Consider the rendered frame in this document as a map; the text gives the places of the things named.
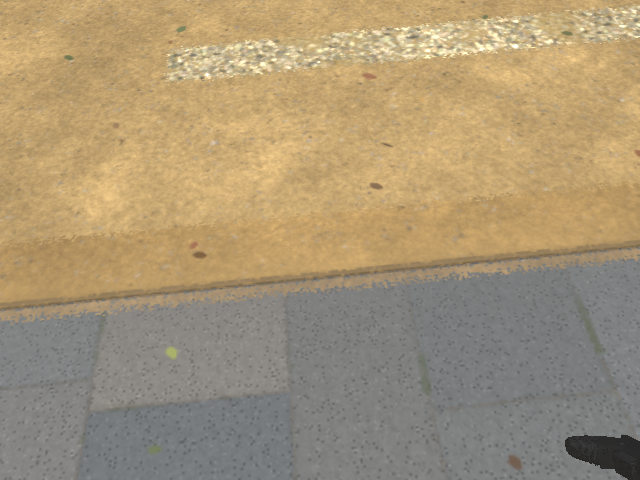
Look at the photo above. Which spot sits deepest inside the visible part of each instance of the robot right hand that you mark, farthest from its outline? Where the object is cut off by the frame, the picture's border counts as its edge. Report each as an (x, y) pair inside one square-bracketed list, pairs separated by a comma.
[(621, 454)]

